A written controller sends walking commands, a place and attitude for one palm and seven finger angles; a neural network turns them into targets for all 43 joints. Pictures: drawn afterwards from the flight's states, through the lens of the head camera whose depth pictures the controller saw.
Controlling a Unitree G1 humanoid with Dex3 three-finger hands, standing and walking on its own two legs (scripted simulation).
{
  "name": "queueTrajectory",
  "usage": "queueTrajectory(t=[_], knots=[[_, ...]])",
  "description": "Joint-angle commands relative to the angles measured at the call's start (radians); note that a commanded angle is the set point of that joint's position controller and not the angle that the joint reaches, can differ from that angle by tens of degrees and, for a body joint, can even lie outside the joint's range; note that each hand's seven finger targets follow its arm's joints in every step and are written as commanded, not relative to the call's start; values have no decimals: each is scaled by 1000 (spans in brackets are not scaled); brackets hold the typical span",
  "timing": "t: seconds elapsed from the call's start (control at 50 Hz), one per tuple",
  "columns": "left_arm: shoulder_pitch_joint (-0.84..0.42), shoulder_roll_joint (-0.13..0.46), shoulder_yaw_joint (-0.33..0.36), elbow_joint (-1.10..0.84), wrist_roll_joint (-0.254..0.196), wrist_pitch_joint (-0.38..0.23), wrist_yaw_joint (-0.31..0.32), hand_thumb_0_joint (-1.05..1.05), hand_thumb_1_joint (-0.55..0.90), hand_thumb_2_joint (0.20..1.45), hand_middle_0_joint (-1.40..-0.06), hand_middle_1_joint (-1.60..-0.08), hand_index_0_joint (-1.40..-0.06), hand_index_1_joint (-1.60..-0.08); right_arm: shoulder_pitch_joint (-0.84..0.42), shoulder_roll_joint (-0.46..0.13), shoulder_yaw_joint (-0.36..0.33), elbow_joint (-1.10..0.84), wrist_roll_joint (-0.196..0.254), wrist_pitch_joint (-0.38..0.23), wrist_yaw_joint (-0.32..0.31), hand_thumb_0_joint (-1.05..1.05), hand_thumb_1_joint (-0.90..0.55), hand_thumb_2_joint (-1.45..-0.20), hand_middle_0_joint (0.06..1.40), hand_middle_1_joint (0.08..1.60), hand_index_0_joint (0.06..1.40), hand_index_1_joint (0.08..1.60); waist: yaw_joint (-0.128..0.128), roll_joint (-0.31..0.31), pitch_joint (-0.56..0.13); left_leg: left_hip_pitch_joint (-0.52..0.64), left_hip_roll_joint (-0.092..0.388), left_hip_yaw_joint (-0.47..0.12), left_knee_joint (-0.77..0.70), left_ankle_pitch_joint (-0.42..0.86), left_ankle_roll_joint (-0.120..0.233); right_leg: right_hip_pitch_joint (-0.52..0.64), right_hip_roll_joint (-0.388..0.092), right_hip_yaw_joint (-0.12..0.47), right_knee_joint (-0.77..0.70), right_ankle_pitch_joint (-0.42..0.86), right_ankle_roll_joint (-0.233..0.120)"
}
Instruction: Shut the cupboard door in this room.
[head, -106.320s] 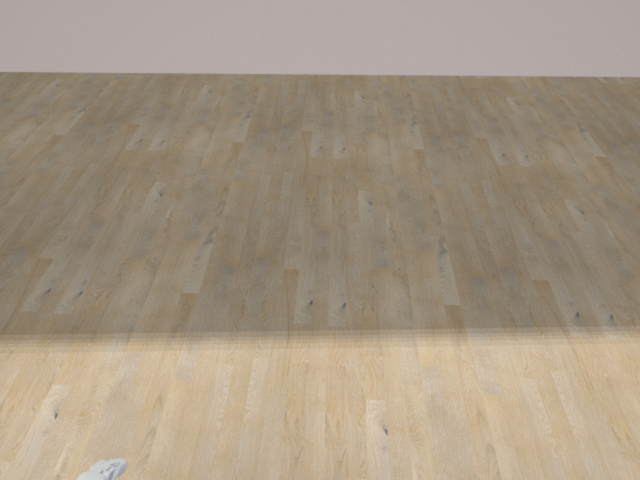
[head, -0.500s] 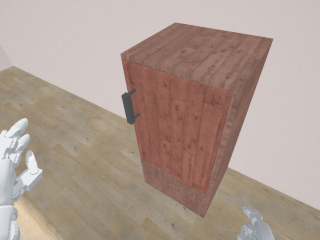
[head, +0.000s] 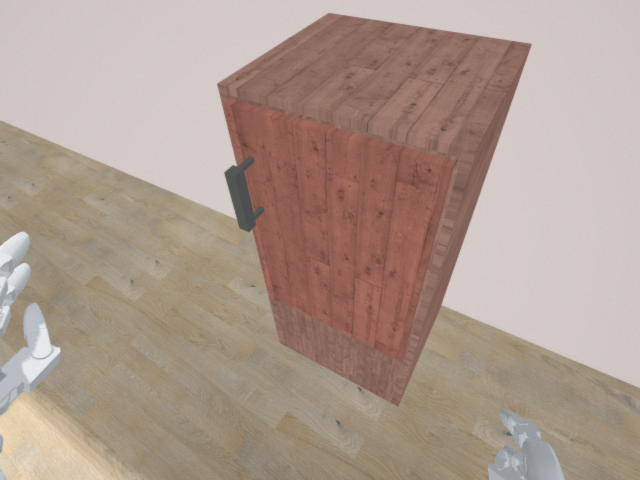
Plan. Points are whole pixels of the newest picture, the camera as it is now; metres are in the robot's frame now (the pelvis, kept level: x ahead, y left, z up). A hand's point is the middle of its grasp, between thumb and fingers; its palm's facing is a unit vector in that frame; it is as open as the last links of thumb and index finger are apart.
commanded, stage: step back with the hand held close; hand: left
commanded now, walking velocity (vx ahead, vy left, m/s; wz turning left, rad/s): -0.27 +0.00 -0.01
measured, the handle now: (248, 194) +0.62 +0.19 -0.02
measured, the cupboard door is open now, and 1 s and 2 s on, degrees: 0 0 0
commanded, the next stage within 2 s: stop stepping back and stand still in 1.40 s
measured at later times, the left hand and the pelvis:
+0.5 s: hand out of the picture +0.14 +0.27 +0.16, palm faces +0.46 -0.76 -0.45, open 7.4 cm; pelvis -0.06 +0.01 -0.01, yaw +0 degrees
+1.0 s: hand out of the picture +0.12 +0.27 +0.16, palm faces +0.47 -0.78 -0.42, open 7.4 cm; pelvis -0.09 +0.01 -0.02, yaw +1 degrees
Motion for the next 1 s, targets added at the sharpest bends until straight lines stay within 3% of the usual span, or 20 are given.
queueTrajectory(t=[0.0,0.24,0.36,0.38,0.44,0.46,0.48,0.52,0.56,0.62,0.7,0.76,0.78,0.84,0.86,0.9,0.94,0.98], knots=[[-25,226,168,-226,-4,-62,36,0,900,900,-200,-300,-200,-300,-103,-103,-32,-194,4,-33,-14,0,-900,-900,200,300,200,300,7,-13,-180,-52,97,-86,-65,404,1,174,-49,73,45,386,-3],[-24,219,177,-249,21,-96,53,0,900,900,-200,-300,-200,-300,-80,-111,-31,-202,4,-50,-11,0,-900,-900,200,300,200,300,-5,8,-77,-398,115,-136,-138,-181,54,198,-35,124,52,76,5],[-61,235,191,-284,34,-119,63,0,900,900,-200,-300,-200,-300,-64,-120,-33,-189,-6,-81,-12,0,-900,-900,200,300,200,300,-11,24,-66,-422,110,-145,-113,-287,58,143,-36,155,28,-43,-3],[-64,210,171,-283,35,-123,64,0,900,900,-200,-300,-200,-300,-56,-110,-26,-184,-5,-85,-11,0,-900,-900,200,300,200,300,-14,14,-64,-433,112,-153,-116,-286,57,147,-40,145,33,-53,-4],[-77,208,169,-279,41,-130,69,0,900,900,-200,-300,-200,-300,-51,-114,-31,-177,-6,-98,-8,0,-900,-900,200,300,200,300,-14,12,-54,-443,108,-149,-95,-317,57,123,-41,162,16,-108,-7],[-80,234,193,-282,43,-131,72,0,900,900,-200,-300,-200,-300,-53,-120,-33,-173,-11,-102,-10,0,-900,-900,200,300,200,300,-12,8,-59,-430,106,-151,-93,-317,55,112,-40,168,6,-120,-9],[-77,208,168,-279,41,-132,73,0,900,900,-200,-300,-200,-300,-47,-109,-28,-172,-8,-103,-9,0,-900,-900,200,300,200,300,-15,-9,-59,-426,103,-151,-82,-311,52,103,-49,168,0,-141,-12],[-89,212,169,-282,45,-137,76,0,900,900,-200,-300,-200,-300,-48,-115,-30,-169,-11,-105,-5,0,-900,-900,200,300,200,300,-17,-3,-38,-436,100,-150,-67,-333,52,69,-53,185,-19,-188,-17],[-84,235,190,-280,47,-142,79,0,900,900,-200,-300,-200,-300,-52,-119,-34,-162,-16,-107,-5,0,-900,-900,200,300,200,300,-17,5,-31,-431,101,-157,-70,-327,51,46,-46,191,-27,-184,-19],[-48,228,200,-283,47,-153,80,0,900,900,-200,-300,-200,-300,-49,-112,-34,-161,-14,-107,-1,0,-900,-900,200,300,200,300,-15,6,-71,-481,116,-171,-93,-327,59,123,-30,181,29,-105,-13],[-31,223,214,-301,52,-163,75,0,900,900,-200,-300,-200,-300,-54,-115,-38,-162,-14,-113,-1,0,-900,-900,200,300,200,300,-12,60,-97,-595,159,-203,-149,-368,81,245,9,161,160,21,-1],[-46,237,233,-292,57,-164,71,0,900,900,-200,-300,-200,-300,-57,-116,-43,-157,-18,-116,-5,0,-900,-900,200,300,200,300,-11,55,-93,-655,167,-205,-137,-402,88,274,17,185,209,73,-1],[-53,213,212,-305,55,-166,68,0,900,900,-200,-300,-200,-300,-52,-108,-40,-157,-15,-118,-3,0,-900,-900,200,300,200,300,-15,32,-97,-653,164,-202,-120,-401,85,269,9,191,212,78,-3],[-89,219,206,-311,57,-166,68,0,900,900,-200,-300,-200,-300,-43,-109,-44,-153,-19,-119,1,0,-900,-900,200,300,200,300,-20,-14,-75,-611,120,-168,-29,-422,65,161,-38,273,117,-33,-25],[-96,243,227,-309,60,-168,69,0,900,900,-200,-300,-200,-300,-45,-109,-48,-145,-25,-117,2,0,-900,-900,200,300,200,300,-19,-36,-81,-561,104,-156,11,-398,53,111,-66,310,57,-76,-39],[-88,231,198,-313,47,-163,75,0,900,900,-200,-300,-200,-300,-35,-84,-40,-139,-24,-109,13,0,-900,-900,200,300,200,300,-26,-132,-93,-394,53,-114,116,-272,16,-51,-146,349,-79,-171,-72],[-70,239,191,-308,38,-159,85,0,900,900,-200,-300,-200,-300,-30,-73,-40,-125,-19,-92,23,0,-900,-900,200,300,200,300,-33,-177,-119,-241,23,-74,202,-188,-5,-164,-204,339,-173,-233,-94],[-38,247,198,-298,35,-154,97,0,900,900,-200,-300,-200,-300,-39,-70,-37,-120,-17,-74,22,0,-900,-900,200,300,200,300,-38,-158,-124,-171,29,-81,183,-155,-4,-214,-194,278,-180,-228,-86]])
